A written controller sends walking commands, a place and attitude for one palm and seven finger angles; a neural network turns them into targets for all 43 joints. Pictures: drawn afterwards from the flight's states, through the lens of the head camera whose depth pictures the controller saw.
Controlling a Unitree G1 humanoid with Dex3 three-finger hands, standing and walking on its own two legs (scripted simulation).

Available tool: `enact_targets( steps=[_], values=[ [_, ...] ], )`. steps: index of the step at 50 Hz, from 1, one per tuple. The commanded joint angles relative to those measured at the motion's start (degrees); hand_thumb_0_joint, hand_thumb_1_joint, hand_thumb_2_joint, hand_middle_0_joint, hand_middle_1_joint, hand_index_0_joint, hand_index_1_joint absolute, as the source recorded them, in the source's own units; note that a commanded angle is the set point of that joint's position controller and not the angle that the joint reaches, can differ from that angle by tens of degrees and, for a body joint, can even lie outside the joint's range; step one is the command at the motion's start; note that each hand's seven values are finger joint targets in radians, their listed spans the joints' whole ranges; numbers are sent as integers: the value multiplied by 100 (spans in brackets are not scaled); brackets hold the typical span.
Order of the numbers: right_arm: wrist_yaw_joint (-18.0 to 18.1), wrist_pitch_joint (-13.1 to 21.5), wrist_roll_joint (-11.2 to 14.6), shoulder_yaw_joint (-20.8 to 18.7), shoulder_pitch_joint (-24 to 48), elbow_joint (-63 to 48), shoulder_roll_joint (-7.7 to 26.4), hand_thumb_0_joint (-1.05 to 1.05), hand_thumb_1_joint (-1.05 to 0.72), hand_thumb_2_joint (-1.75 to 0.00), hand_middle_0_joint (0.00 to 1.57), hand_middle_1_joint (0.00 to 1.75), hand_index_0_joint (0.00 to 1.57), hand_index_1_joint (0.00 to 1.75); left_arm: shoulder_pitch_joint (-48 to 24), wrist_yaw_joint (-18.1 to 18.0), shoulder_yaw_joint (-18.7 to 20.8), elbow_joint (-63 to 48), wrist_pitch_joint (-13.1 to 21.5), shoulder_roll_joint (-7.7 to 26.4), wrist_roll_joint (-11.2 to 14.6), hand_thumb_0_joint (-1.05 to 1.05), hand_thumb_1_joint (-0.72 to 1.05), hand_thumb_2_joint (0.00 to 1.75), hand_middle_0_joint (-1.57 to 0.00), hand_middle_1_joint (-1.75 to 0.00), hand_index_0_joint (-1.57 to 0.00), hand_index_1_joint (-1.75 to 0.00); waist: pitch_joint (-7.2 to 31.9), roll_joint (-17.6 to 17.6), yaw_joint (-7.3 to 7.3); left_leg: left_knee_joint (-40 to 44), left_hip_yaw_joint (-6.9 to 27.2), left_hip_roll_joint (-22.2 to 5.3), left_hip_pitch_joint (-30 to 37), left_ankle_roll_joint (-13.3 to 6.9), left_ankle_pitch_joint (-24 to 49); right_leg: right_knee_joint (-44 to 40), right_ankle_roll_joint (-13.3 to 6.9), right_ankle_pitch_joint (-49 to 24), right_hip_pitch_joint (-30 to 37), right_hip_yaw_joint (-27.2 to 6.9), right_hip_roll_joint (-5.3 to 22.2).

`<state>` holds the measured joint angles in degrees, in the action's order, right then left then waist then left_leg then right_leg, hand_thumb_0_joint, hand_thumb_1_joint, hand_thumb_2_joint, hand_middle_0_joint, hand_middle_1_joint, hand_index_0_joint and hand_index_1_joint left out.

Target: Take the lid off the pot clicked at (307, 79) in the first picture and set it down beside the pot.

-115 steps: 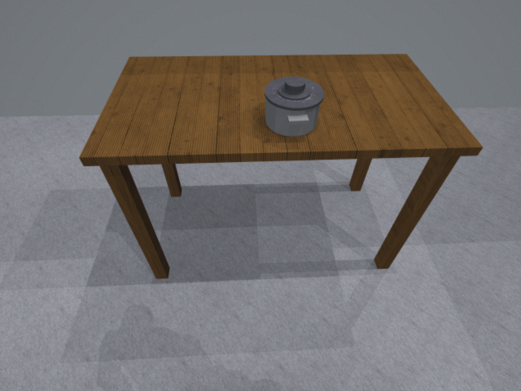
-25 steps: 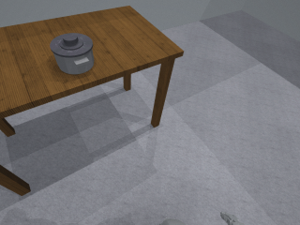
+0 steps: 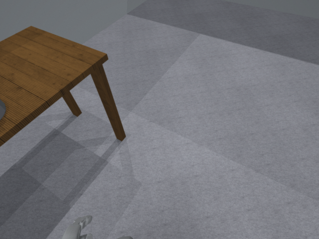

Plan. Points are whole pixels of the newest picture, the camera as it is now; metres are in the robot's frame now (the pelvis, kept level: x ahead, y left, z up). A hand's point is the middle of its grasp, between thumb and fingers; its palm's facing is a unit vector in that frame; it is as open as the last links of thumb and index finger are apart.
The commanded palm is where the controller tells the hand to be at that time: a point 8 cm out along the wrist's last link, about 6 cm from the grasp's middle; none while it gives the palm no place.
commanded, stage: walk to a spot facing it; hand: left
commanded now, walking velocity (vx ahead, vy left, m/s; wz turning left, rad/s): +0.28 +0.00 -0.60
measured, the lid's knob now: out of the picture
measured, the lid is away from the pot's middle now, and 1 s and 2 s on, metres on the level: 0.00 0.00 0.00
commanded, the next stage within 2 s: turn to face it in 0.86 s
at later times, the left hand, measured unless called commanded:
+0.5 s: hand out of the picture +0.15 +0.24 -0.17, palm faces -0.20 -0.96 -0.18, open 7.4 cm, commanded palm none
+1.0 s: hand (155, 143) +0.45 +0.03 -0.15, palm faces -0.57 -0.78 -0.25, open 7.4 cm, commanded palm none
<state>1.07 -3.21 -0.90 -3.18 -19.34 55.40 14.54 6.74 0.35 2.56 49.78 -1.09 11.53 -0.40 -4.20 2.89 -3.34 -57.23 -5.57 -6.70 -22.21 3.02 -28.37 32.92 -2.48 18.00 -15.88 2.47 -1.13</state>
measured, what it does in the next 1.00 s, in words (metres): walks ahead, turning right: left foot, then right foot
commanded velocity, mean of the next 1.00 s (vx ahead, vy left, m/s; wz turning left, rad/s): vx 0.12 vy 0.00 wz -0.52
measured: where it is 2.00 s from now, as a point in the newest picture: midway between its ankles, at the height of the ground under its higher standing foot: (177, 231)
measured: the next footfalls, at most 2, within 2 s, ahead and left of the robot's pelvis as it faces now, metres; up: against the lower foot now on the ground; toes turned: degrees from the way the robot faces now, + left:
left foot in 0.38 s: +0.18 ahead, +0.12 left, +0.00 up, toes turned -12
right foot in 0.86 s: +0.27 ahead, -0.16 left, +0.00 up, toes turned -38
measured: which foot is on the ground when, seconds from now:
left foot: up 0.00-0.36, down 0.38-0.86, up 0.88-1.00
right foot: down 0.00-0.38, up 0.40-0.84, down 0.86-1.00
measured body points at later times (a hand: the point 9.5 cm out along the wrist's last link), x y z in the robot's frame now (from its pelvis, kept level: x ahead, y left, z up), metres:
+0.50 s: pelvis +0.11 +0.04 +0.01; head +0.13 +0.06 +0.46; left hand +0.16 +0.29 -0.16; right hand +0.16 -0.22 -0.10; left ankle +0.14 +0.13 -0.73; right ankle +0.02 -0.08 -0.65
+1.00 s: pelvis +0.21 -0.04 -0.01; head +0.25 -0.08 +0.44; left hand +0.48 +0.07 -0.14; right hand +0.05 -0.23 -0.16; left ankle +0.22 +0.11 -0.64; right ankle +0.23 -0.14 -0.73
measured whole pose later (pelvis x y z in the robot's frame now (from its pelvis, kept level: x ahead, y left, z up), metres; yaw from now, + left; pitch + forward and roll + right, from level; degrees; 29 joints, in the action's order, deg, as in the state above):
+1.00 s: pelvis +0.21 -0.04 -0.01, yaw -35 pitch -1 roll +0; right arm 1.3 -2.3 -0.6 -2.5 -18.0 56.0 11.3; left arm 3.6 -0.3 3.2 49.6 -0.1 12.5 -0.3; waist -7.8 1.0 -3.4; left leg -71.3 -4.6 -7.5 -24.1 3.5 -27.6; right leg 35.4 -4.9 12.0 -22.9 5.7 -2.4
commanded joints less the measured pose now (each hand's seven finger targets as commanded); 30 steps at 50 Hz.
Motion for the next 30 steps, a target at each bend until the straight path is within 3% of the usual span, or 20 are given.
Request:
enact_targets(
  steps=[1, 4, 6, 9, 13, 14, 15, 16, 17, 18, 19, 20, 21, 22, 23, 25, 27, 30],
  values=[
    [-26, 244, -84, -127, 305, -610, 398, 0, -90, -90, 20, 30, 20, 30, 571, -142, 341, -264, 78, 1041, 14, 0, 90, 90, -20, -30, -20, -30, 463, -1083, 369, -701, 399, -120, -1197, 180, 640, -1520, -725, -1912, 1018, -1655, 1373],
    [-71, 308, -91, -133, 584, -671, 326, 0, -90, -90, 20, 30, 20, 30, 898, -82, 373, -181, 185, 1150, -25, 0, 90, 90, -20, -30, -20, -30, 432, -928, 490, -266, 306, 3, -1228, 237, 715, -1574, -859, -1463, 1072, -1917, 1318],
    [-106, 365, -87, -149, 825, -775, 298, 0, -90, -90, 20, 30, 20, 30, 1093, -53, 394, -119, 225, 1201, -47, 0, 90, 90, -20, -30, -20, -30, 361, -947, 590, 27, 297, 67, -1288, 226, 718, -1674, -942, -779, 1074, -2187, 1315],
    [-151, 421, -74, -171, 1154, -967, 297, 0, -90, -90, 20, 30, 20, 30, 1152, -20, 402, -118, 253, 1207, -63, 0, 90, 90, -20, -30, -20, -30, 111, -1085, 611, 420, 383, 197, -1196, 180, 808, -1909, -956, 242, 693, -2578, 1261],
    [-161, 536, -21, -152, 1332, -1140, 216, 0, -90, -90, 20, 30, 20, 30, 1180, -18, 428, -145, 275, 1216, -90, 0, 90, 90, -20, -30, -20, -30, 54, -1274, 612, 1306, 385, 458, -547, 79, 696, -1809, -929, 141, 367, -2815, 1185],
    [-150, 566, -7, -149, 1324, -1155, 196, 0, -90, -90, 20, 30, 20, 30, 1182, -14, 438, -137, 270, 1215, -89, 0, 90, 90, -20, -30, -20, -30, 68, -1292, 590, 1594, 366, 555, -257, 47, 685, -1714, -898, -16, 281, -2844, 1124],
    [-136, 597, 9, -150, 1152, -1124, 182, 0, -90, -90, 20, 30, 20, 30, 1117, -17, 440, -120, 274, 1223, -93, 0, 90, 90, -20, -30, -20, -30, 131, -1244, 470, 1997, 332, 601, 146, 41, 799, -1546, -818, -82, 141, -2799, 1076],
    [-103, 625, 6, -143, 920, -1050, 197, 0, -90, -90, 20, 30, 20, 30, 1065, -13, 445, -141, 256, 1184, -73, 0, 90, 90, -20, -30, -20, -30, 190, -1223, 368, 2505, 259, 693, 798, 24, 1110, -1316, -690, -44, -167, -2690, 885],
    [-40, 667, 12, -166, 481, -895, 311, 0, -90, -90, 20, 30, 20, 30, 998, -9, 429, -165, 250, 1048, -62, 0, 90, 90, -20, -30, -20, -30, 377, -1055, 175, 3133, 315, 631, 1757, -15, 1275, -802, -489, -96, -611, -2461, 588],
    [47, 710, -16, -253, -149, -705, 759, 0, -90, -90, 20, 30, 20, 30, 1053, 22, 369, -211, 252, 724, -23, 0, 90, 90, -20, -30, -20, -30, 732, -20, -86, 3604, 1225, -204, 3029, -210, 581, 403, -258, 120, -1510, -1991, 71],
    [45, 721, -103, -371, -782, -640, 1363, 0, -90, -90, 20, 30, 20, 30, 1054, 84, 319, -315, 283, 450, 27, 0, 90, 90, -20, -30, -20, -30, 1011, 1660, -322, 4397, 3384, -1958, 3454, -766, -496, 2280, 127, 1545, -2552, -917, -518],
    [37, 650, -58, -329, -676, -714, 1285, 0, -90, -90, 20, 30, 20, 30, 857, 95, 357, -367, 309, 665, -47, 0, 90, 90, -20, -30, -20, -30, 583, 986, -256, 4676, 3721, -2353, 2734, -1143, -1043, 3013, 173, 1349, -2667, -790, 67],
    [22, 655, -103, -259, -339, -839, 1069, 0, -90, -90, 20, 30, 20, 30, 793, 138, 397, -379, 309, 660, -102, 0, 90, 90, -20, -30, -20, -30, 142, 566, -126, 4856, 3495, -2200, 2167, -1295, -955, 3400, 236, 1087, -2790, -724, 267],
    [20, 679, -97, -148, 1, -806, 652, 0, -90, -90, 20, 30, 20, 30, 851, 163, 413, -184, 280, 675, -149, 0, 90, 90, -20, -30, -20, -30, -69, 408, 74, 4831, 2760, -1780, 1675, -1073, -443, 3628, 261, 614, -2618, -646, 381],
    [33, 703, -67, -52, 240, -821, 461, 0, -90, -90, 20, 30, 20, 30, 936, 210, 408, -58, 222, 616, -160, 0, 90, 90, -20, -30, -20, -30, -285, 422, 240, 4810, 2047, -1537, 1351, -921, 346, 3697, 311, 226, -2492, -550, 531],
    [70, 744, 2, 51, 267, -715, 264, 0, -90, -90, 20, 30, 20, 30, 1152, 262, 355, 69, 121, 451, -146, 0, 90, 90, -20, -30, -20, -30, -149, 549, 432, 4525, 914, -1119, 1319, -711, 2280, 3684, 435, -282, -2199, -350, 578],
    [107, 779, 24, 72, -23, -567, 267, 0, -90, -90, 20, 30, 20, 30, 1225, 244, 312, 109, 43, 346, -125, 0, 90, 90, -20, -30, -20, -30, 128, 624, 462, 4197, 301, -996, 1651, -695, 4126, 3705, 513, -348, -2214, -215, 498],
    [130, 756, 29, 59, -283, -409, 297, 0, -90, -90, 20, 30, 20, 30, 875, 244, 271, 33, -29, 300, -121, 0, 90, 90, -20, -30, -20, -30, 150, 545, 372, 3989, 9, -1037, 1985, -804, 5003, 3304, 570, -491, -2445, -4, 528]
  ],
)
